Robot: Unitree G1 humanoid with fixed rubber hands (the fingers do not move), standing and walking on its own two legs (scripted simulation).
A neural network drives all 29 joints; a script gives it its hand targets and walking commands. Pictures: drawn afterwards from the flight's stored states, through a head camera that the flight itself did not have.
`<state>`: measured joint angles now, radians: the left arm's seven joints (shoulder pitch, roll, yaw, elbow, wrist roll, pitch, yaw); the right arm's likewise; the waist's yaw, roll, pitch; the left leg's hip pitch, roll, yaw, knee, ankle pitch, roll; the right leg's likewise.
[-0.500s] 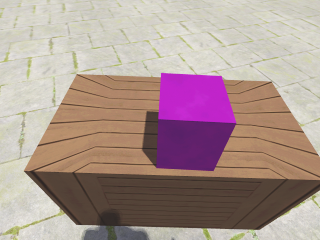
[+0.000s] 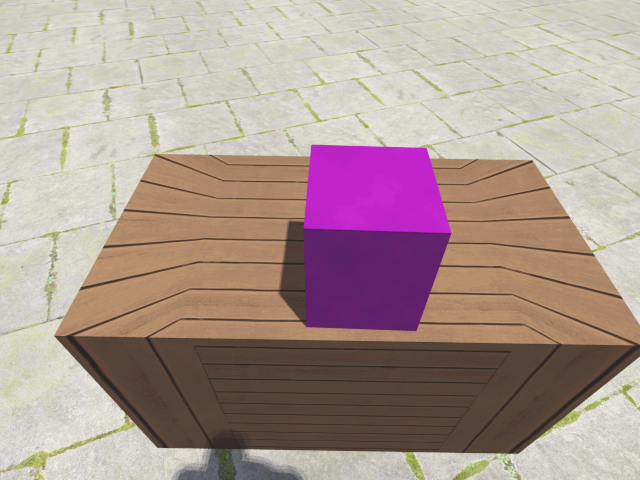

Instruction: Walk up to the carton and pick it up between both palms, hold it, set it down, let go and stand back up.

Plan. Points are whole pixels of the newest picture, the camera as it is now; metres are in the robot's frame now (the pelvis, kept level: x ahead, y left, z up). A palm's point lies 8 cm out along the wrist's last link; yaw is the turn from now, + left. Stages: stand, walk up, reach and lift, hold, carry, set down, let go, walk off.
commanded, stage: walk up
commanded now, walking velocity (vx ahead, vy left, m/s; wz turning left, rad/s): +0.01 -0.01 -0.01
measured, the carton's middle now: (364, 239) +0.53 -0.06 -0.02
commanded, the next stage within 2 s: none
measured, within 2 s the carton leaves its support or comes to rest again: neither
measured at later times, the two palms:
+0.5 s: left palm out of the picture -0.11 +0.11 -0.14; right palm out of the picture +0.08 -0.34 -0.12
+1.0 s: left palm out of the picture +0.03 +0.09 -0.15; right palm (553, 466) +0.21 -0.32 -0.15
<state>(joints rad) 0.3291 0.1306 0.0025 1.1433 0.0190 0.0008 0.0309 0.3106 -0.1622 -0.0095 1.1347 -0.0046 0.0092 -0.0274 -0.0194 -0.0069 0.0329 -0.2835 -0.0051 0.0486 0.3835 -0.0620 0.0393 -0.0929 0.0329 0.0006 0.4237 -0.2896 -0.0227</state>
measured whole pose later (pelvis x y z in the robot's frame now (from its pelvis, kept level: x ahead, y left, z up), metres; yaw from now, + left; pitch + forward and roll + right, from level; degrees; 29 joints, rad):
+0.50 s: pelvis +0.01 -0.10 +0.01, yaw -2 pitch -2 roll +2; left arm 0.55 0.16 0.04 1.17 0.02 -0.01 0.02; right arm 0.22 -0.19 -0.06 1.03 -0.03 0.04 0.00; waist 0.09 -0.04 -0.08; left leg -0.51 0.07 0.06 1.00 -0.33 -0.02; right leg -0.09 0.02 -0.10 0.38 -0.28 -0.09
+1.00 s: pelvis +0.13 -0.10 -0.01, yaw +1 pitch -1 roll +2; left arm 0.39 0.12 0.00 1.16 -0.01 -0.05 0.05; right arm 0.11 -0.13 -0.01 1.01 0.00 -0.03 -0.02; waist 0.03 -0.07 0.18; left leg -0.31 -0.01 0.14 0.50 -0.18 0.05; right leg -0.10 -0.01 -0.11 0.74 -0.42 -0.03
